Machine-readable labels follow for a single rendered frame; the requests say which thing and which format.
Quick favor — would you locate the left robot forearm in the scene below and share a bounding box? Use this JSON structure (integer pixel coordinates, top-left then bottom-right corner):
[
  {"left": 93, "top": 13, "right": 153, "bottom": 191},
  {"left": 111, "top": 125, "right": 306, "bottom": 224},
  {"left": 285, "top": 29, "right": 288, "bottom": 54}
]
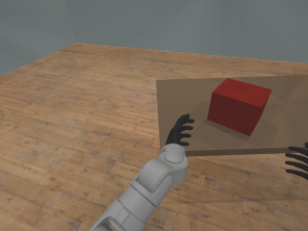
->
[{"left": 88, "top": 143, "right": 189, "bottom": 231}]

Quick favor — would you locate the carton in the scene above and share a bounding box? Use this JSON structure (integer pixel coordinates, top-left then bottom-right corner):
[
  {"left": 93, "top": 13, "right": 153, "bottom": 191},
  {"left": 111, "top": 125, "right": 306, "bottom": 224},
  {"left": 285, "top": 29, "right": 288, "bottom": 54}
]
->
[{"left": 207, "top": 78, "right": 272, "bottom": 136}]

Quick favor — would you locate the robot right hand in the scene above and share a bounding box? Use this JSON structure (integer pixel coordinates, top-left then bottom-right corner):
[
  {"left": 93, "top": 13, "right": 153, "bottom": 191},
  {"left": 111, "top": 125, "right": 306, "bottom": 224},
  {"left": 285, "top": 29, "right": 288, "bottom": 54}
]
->
[{"left": 285, "top": 142, "right": 308, "bottom": 180}]

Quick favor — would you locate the table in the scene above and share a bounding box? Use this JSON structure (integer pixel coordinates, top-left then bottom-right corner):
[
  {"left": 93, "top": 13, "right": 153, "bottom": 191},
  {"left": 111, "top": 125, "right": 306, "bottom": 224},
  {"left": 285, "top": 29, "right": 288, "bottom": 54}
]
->
[{"left": 156, "top": 75, "right": 308, "bottom": 157}]

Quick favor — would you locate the robot left hand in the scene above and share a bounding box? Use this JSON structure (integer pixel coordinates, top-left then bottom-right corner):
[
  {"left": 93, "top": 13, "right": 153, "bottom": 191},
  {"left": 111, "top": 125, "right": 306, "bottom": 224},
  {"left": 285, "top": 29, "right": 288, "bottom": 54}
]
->
[{"left": 166, "top": 114, "right": 194, "bottom": 146}]

